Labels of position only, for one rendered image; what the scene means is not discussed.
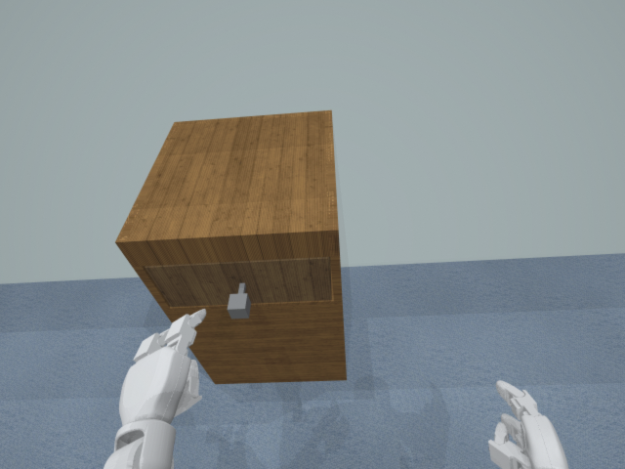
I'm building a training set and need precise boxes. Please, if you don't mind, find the right robot hand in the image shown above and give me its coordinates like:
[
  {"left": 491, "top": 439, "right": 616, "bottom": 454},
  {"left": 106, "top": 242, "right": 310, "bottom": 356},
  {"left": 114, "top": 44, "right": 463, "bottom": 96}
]
[{"left": 488, "top": 380, "right": 569, "bottom": 469}]

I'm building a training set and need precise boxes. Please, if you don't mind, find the left robot hand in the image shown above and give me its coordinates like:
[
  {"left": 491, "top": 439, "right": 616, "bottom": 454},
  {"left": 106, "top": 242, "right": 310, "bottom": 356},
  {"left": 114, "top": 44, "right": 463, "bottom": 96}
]
[{"left": 119, "top": 309, "right": 206, "bottom": 426}]

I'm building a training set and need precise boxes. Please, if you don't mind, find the drawer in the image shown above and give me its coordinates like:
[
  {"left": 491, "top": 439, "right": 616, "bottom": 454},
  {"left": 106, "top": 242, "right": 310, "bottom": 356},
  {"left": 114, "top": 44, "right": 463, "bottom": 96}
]
[{"left": 145, "top": 257, "right": 332, "bottom": 307}]

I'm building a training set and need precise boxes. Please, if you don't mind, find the cabinet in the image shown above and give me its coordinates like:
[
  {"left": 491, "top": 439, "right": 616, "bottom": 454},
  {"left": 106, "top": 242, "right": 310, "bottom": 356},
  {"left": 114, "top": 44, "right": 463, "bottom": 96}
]
[{"left": 115, "top": 110, "right": 347, "bottom": 384}]

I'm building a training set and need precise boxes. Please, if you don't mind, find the handle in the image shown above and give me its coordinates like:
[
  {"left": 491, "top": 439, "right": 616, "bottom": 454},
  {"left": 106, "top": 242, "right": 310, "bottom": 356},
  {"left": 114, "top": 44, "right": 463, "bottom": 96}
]
[{"left": 228, "top": 283, "right": 251, "bottom": 319}]

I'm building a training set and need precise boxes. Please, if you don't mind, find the left robot forearm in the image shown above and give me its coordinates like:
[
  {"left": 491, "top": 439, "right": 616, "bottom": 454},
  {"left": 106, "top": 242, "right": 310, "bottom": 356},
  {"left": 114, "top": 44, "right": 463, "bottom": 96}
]
[{"left": 104, "top": 419, "right": 176, "bottom": 469}]

